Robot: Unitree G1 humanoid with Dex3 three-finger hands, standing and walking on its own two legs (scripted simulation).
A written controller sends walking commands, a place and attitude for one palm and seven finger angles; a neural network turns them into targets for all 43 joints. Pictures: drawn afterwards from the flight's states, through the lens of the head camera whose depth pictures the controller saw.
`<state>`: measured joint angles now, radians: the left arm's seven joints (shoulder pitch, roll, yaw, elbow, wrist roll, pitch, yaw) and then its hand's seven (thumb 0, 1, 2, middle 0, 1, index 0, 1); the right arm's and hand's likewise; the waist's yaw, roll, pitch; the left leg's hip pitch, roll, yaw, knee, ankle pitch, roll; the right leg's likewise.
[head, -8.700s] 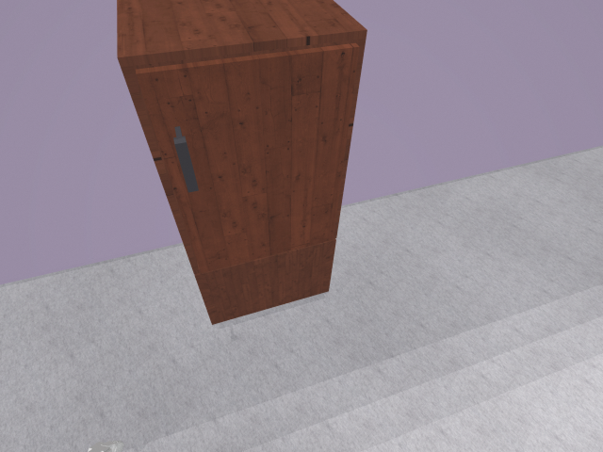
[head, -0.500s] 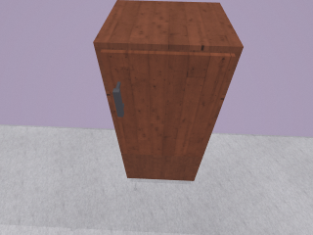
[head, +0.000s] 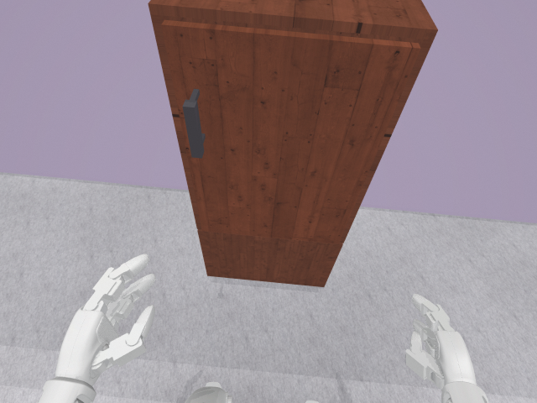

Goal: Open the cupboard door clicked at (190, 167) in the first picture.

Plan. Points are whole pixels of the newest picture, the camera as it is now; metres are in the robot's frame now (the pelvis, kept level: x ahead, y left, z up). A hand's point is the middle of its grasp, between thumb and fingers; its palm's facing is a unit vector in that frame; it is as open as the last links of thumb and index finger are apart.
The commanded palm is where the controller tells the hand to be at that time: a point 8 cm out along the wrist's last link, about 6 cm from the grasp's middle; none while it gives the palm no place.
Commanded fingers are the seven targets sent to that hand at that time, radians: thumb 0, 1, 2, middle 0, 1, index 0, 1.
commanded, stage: raise the hand with hooked fingers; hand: left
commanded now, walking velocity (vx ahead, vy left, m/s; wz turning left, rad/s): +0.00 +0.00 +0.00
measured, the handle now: (196, 124) +0.59 +0.18 +0.07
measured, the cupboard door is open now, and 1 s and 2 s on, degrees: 0 0 0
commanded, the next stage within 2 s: move the hooked fingers beside the handle in 1.74 s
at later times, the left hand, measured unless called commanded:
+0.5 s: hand (92, 313) +0.22 +0.25 +0.04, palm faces +0.04 -1.00 -0.04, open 11.2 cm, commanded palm +0.20 +0.29 +0.04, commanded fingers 0.00 -0.13 0.46 -0.27 -0.96 -0.27 -0.96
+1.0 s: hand (56, 281) +0.26 +0.30 +0.06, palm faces +0.00 -1.00 -0.05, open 13.7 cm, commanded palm +0.23 +0.35 +0.07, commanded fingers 0.00 -0.50 0.30 -0.30 -1.20 -0.30 -1.20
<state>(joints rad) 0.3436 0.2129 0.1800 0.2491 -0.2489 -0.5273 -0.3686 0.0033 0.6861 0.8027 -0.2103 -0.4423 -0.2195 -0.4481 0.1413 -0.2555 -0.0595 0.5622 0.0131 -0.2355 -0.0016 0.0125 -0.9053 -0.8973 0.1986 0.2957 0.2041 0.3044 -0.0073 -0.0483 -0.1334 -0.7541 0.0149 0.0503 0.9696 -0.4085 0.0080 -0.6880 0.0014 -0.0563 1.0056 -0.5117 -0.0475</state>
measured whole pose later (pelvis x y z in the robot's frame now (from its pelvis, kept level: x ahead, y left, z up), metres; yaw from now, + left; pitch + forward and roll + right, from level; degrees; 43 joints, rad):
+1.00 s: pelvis +0.00 +0.05 +0.00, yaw +1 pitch +11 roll -4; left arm 0.09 0.39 0.34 0.28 -0.32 -0.26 -0.44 -0.01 -0.44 0.33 -0.29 -1.16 -0.30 -1.17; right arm 0.25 -0.26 0.05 0.51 0.04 -0.21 -0.06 0.01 -0.90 -0.90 0.20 0.30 0.21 0.31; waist 0.00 0.02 -0.11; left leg -0.76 0.01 0.02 0.98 -0.41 0.07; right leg -0.64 0.00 -0.08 0.92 -0.46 0.01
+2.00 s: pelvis -0.01 +0.01 +0.01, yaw +1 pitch +10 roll -2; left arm -0.13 0.42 0.40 0.54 -0.35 -0.30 -0.53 -0.01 -0.50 0.30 -0.30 -1.20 -0.31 -1.20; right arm 0.28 -0.28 0.04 0.56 0.05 -0.18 -0.08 0.01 -0.90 -0.90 0.20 0.30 0.21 0.30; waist -0.01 0.03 -0.09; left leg -0.74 0.03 0.01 0.95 -0.39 0.02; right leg -0.63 0.03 -0.09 0.91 -0.46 -0.03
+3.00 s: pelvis +0.00 +0.03 -0.01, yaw -2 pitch +18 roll -3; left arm -0.73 0.53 0.40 1.08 -0.16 -0.37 -0.39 -0.01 -0.50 0.30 -0.30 -1.20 -0.30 -1.20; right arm 0.36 -0.28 0.03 0.62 0.02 -0.01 -0.04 0.01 -0.90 -0.90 0.20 0.30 0.21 0.30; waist -0.12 0.01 -0.10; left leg -0.93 0.04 0.03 1.03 -0.42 0.05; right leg -0.82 0.03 -0.06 0.98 -0.47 -0.01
